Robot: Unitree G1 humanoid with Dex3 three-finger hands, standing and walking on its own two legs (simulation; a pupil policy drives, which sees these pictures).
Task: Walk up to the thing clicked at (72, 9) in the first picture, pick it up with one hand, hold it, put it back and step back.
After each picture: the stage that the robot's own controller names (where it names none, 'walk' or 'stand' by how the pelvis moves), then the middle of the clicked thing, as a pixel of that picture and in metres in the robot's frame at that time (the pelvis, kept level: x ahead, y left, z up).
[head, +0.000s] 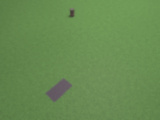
stand; (72, 12) +2.00 +0.17 -0.72
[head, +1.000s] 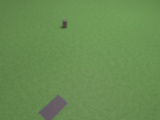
walk; (64, 23) +1.87 +0.21 -0.72
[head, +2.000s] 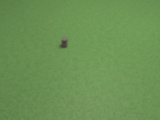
walk; (64, 42) +1.27 +0.20 -0.71
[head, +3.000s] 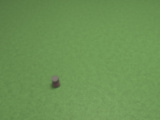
walk; (55, 81) +0.80 +0.26 -0.71
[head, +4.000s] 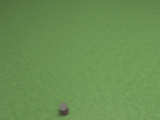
walk; (64, 109) +0.52 +0.23 -0.70
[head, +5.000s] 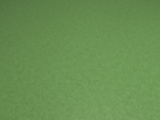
stand; out of the picture +0.37 +0.18 -0.70
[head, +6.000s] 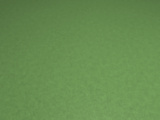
stand; out of the picture +0.35 +0.19 -0.72
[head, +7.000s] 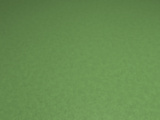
stand; out of the picture +0.37 +0.20 -0.72
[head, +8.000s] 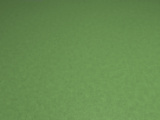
stand; out of the picture +0.35 +0.20 -0.73
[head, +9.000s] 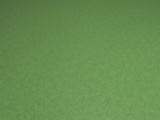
stand; out of the picture +0.34 +0.20 -0.73
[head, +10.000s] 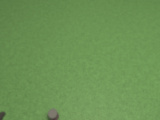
go down; (53, 115) +0.37 +0.20 -0.68
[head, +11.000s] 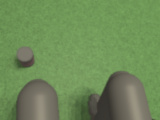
go down; (26, 57) +0.45 +0.19 -0.30
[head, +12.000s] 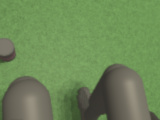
close in; (6, 50) +0.45 +0.20 -0.27
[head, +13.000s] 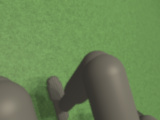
close; out of the picture +0.45 +0.23 -0.24
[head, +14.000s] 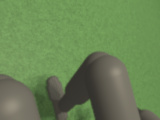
lift; out of the picture +0.43 +0.23 -0.24
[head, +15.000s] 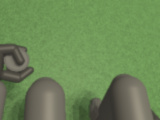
lift; (17, 63) +0.36 +0.23 -0.11
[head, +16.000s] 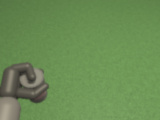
hold; (35, 86) +0.32 +0.17 +0.03
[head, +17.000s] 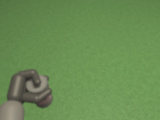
hold; (40, 92) +0.32 +0.17 -0.01
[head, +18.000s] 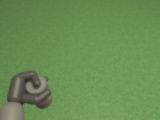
crouch; (40, 93) +0.32 +0.17 -0.02
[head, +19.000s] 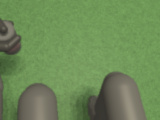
lower; (7, 39) +0.48 +0.20 -0.10
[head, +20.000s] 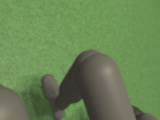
lower; out of the picture +0.46 +0.25 -0.25
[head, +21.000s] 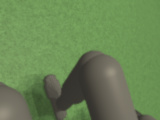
lower; out of the picture +0.46 +0.25 -0.24
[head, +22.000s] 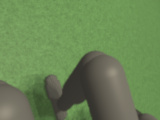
lower; out of the picture +0.46 +0.25 -0.24
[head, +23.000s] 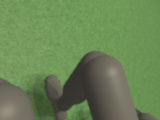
lower; out of the picture +0.46 +0.25 -0.24
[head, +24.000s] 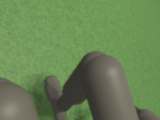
draw back; out of the picture +0.45 +0.22 -0.25
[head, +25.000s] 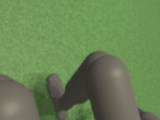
stand; out of the picture +0.45 +0.23 -0.24
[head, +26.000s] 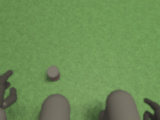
walk; (53, 74) +0.44 +0.15 -0.44
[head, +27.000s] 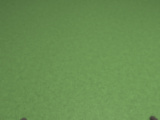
stand; out of the picture +0.37 +0.15 -0.66
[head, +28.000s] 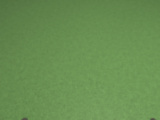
stand; out of the picture +0.37 +0.16 -0.67
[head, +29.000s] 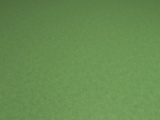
stand; out of the picture +0.37 +0.15 -0.71
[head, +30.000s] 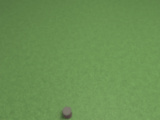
walk; (67, 112) +0.42 +0.13 -0.70
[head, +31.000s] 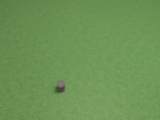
walk; (61, 86) +0.62 +0.14 -0.71
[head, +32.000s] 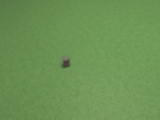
walk; (66, 61) +0.94 +0.25 -0.70
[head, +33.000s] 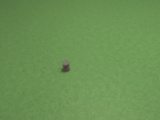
stand; (66, 66) +0.98 +0.21 -0.71
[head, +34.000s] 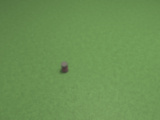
stand; (64, 67) +0.98 +0.22 -0.73
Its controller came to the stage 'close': yes
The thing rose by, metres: 0.72
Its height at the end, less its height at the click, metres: +0.00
